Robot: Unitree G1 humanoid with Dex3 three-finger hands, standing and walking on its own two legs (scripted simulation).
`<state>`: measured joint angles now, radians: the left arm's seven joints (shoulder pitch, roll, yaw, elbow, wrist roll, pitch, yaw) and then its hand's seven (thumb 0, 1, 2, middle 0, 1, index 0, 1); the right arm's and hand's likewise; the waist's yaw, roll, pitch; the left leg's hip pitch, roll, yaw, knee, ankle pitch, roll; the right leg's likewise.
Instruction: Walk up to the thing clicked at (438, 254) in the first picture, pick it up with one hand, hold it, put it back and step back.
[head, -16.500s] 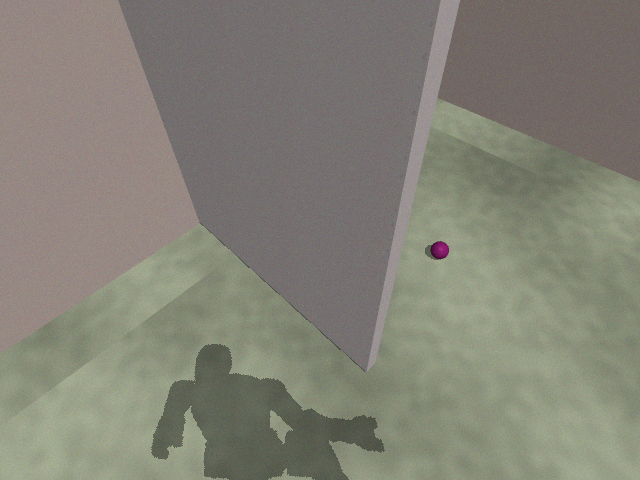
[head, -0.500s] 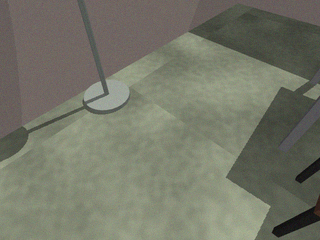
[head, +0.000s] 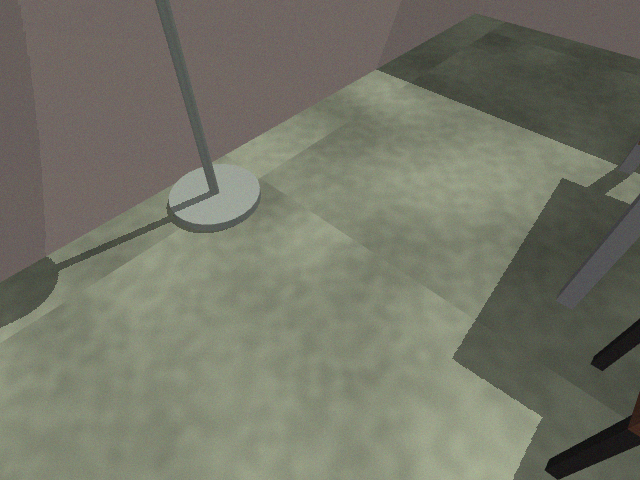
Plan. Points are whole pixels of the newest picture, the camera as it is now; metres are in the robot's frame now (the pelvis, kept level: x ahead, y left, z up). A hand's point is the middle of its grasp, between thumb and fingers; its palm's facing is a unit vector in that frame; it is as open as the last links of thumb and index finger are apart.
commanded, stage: stand
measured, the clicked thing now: out of the picture -0.24 +1.00 -0.75
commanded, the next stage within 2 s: walk up in 0.22 s
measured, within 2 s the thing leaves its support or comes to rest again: neither
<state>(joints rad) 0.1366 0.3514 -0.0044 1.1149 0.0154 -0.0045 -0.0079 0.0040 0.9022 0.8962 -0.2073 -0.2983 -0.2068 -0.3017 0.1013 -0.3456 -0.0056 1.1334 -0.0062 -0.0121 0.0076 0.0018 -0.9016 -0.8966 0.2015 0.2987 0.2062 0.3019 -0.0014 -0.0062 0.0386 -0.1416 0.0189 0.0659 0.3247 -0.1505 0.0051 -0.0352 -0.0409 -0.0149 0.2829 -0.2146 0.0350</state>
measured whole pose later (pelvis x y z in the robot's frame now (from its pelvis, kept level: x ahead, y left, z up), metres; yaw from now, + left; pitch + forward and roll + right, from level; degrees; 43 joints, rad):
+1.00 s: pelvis +0.23 -0.03 -0.03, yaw +4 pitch -3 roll +0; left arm 0.34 0.41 0.04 0.92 0.00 -0.04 -0.04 0.01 0.90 0.90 -0.21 -0.30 -0.21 -0.30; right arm 0.18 -0.38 -0.08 0.85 -0.01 -0.06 0.07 0.00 -0.90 -0.90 0.20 0.30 0.21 0.30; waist 0.03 -0.02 0.11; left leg -0.38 0.04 0.05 0.63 -0.20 0.02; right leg -0.20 -0.03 0.00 1.02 -0.48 -0.04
